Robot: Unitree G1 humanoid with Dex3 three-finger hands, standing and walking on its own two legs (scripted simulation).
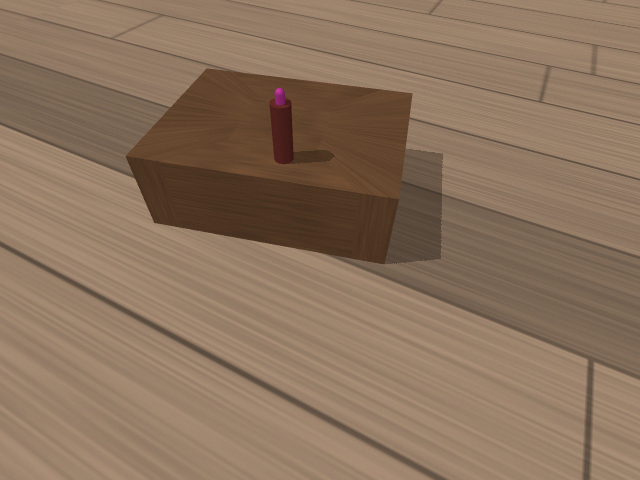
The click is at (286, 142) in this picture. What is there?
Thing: necked bottle
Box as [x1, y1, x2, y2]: [269, 88, 293, 163]
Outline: 277,88 275,90 275,97 269,103 274,159 279,163 287,163 290,162 293,158 290,101 284,97 284,91 281,88
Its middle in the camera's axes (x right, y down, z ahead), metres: -0.14 -0.39 +1.37
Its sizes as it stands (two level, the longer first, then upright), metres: 0.073 0.073 0.277
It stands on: a support 0.36 m high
